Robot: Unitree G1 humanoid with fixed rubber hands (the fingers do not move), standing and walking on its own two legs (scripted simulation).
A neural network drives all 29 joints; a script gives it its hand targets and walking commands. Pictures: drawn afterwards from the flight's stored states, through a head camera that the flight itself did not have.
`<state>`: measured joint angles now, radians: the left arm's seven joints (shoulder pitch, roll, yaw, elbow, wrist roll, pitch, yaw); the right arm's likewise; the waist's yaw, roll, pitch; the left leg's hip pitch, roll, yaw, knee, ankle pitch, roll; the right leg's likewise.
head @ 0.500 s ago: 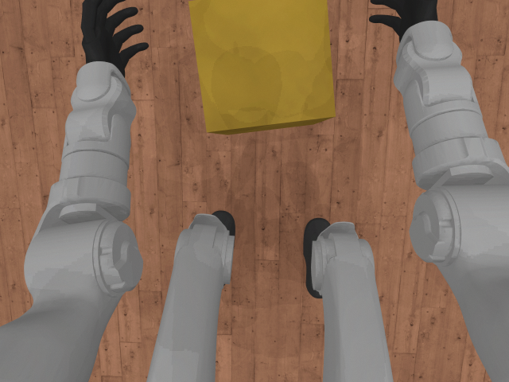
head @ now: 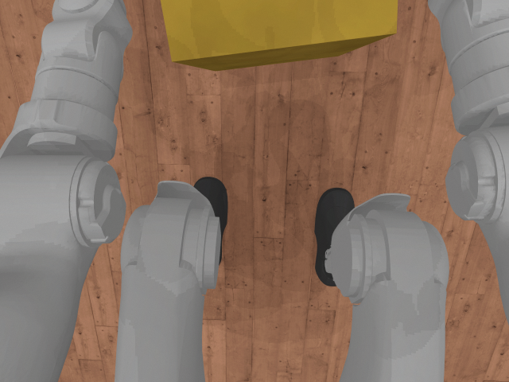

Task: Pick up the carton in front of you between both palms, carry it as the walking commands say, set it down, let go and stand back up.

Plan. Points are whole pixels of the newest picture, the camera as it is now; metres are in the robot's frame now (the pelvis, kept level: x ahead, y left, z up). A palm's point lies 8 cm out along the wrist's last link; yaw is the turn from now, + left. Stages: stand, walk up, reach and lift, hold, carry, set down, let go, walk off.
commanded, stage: reach and lift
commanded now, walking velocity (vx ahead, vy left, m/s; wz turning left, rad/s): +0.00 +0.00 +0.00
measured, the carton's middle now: out of the picture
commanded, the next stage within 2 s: none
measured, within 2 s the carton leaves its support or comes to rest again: leaves its support in 0.80 s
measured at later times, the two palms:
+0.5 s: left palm out of the picture +0.55 +0.17 -0.18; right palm out of the picture +0.58 -0.13 -0.18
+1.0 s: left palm out of the picture +0.54 +0.16 -0.09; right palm out of the picture +0.56 -0.13 -0.10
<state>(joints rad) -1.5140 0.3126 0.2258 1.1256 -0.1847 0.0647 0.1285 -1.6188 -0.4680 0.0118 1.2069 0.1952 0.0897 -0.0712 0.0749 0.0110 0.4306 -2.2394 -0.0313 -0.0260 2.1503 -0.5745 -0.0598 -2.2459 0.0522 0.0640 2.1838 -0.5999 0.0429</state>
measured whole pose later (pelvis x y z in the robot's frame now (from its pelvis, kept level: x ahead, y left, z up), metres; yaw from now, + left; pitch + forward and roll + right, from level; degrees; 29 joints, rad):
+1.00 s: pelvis +0.01 +0.00 +0.01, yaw -1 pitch +42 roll +1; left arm -1.23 0.12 0.40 0.73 -0.02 0.30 0.15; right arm -1.34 -0.21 -0.20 0.86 0.00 0.31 -0.12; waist 0.05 0.00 0.10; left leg -2.26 -0.09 -0.08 2.11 -0.59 -0.10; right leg -2.26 0.11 0.08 2.14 -0.61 0.07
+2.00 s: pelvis +0.04 +0.00 +0.27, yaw -1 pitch +32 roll +0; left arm -0.68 -0.10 0.46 0.60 0.23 0.35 0.03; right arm -0.70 0.09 -0.41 0.64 -0.24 0.36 -0.03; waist 0.02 -0.01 -0.23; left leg -1.36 -0.08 -0.12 1.23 -0.43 -0.06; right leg -1.35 0.09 0.12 1.24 -0.45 0.04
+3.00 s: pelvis +0.08 +0.00 +0.40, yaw -1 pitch -3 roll +0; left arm -0.33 -0.17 0.32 0.39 0.31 0.61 -0.01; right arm -0.32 0.17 -0.30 0.39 -0.30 0.61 0.01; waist 0.00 0.00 0.00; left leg -0.18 -0.04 -0.14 0.45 -0.21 -0.02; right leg -0.17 0.04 0.14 0.45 -0.22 0.02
